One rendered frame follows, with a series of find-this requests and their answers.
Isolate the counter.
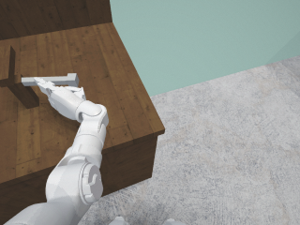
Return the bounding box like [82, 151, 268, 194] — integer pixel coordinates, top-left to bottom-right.
[0, 0, 165, 225]

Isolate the robot left forearm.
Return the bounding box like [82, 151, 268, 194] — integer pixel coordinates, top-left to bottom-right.
[45, 100, 109, 199]

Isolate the left robot shin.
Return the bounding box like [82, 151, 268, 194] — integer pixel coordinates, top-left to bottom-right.
[114, 217, 125, 221]

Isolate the left robot upper arm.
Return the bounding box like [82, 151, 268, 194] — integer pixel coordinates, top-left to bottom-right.
[4, 162, 103, 225]

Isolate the robot left hand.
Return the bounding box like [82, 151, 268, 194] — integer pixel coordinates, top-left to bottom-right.
[33, 77, 86, 120]

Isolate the tap lever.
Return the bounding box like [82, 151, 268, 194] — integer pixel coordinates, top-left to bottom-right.
[21, 73, 80, 87]

